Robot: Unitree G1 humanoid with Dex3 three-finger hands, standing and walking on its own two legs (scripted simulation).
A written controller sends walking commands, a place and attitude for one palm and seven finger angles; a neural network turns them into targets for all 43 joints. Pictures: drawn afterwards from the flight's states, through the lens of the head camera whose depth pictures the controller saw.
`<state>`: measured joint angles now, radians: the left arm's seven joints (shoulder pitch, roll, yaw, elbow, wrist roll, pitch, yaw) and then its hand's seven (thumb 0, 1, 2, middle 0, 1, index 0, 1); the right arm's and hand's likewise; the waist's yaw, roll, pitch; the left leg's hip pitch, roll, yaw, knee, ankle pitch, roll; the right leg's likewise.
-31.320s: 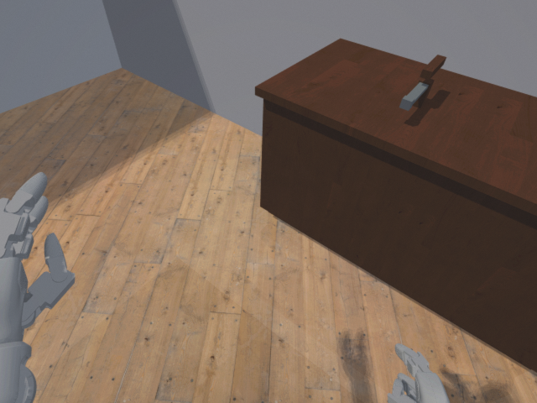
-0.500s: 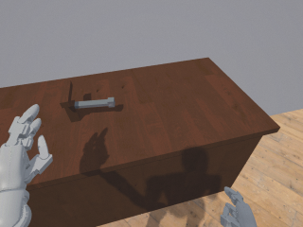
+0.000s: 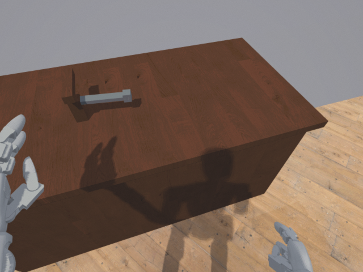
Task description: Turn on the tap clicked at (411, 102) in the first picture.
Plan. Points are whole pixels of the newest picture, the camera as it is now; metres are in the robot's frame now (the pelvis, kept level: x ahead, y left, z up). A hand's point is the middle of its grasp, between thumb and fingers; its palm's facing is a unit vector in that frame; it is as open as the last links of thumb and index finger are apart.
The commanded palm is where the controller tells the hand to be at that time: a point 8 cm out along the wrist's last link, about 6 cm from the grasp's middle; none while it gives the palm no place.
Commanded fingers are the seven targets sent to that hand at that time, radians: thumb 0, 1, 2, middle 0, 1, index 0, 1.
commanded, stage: step back with the hand held close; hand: left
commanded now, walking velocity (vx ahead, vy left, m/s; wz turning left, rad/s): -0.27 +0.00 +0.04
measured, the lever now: (127, 95) +0.59 +0.22 +0.02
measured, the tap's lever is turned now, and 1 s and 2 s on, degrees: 81 81 81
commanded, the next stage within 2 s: stop stepping back and stand still in 0.98 s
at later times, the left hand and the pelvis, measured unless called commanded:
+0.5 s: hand (27, 211) +0.17 +0.24 +0.16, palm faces +0.41 -0.83 -0.38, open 7.4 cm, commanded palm +0.11 +0.29 +0.18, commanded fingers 0.00 0.90 0.90 -0.20 -0.30 -0.20 -0.30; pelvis -0.04 +0.00 -0.02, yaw +2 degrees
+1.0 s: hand (25, 253) +0.12 +0.22 +0.16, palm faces +0.31 -0.84 -0.44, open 7.4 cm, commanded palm +0.05 +0.26 +0.18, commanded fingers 0.00 0.90 0.90 -0.20 -0.30 -0.20 -0.30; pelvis -0.11 -0.02 +0.00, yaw +0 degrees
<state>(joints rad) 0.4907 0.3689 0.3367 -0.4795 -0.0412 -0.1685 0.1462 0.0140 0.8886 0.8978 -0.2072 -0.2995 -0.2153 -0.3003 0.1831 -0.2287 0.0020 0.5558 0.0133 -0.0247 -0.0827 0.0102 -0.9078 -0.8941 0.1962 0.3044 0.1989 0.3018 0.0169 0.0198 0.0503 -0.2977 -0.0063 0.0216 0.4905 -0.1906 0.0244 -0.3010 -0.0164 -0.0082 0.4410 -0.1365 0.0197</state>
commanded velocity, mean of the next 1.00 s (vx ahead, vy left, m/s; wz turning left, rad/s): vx -0.36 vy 0.00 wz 0.02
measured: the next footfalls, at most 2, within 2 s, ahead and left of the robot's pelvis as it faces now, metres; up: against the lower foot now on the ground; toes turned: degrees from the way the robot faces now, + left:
right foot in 0.74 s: -0.05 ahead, -0.13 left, +0.00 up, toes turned +3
left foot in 0.94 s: -0.06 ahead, +0.09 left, +0.00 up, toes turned +0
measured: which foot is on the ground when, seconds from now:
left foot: down 0.00-0.76, up 0.78-0.92, down 0.94-1.00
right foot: down 0.00-0.50, up 0.52-0.72, down 0.74-0.96, up 0.98-1.00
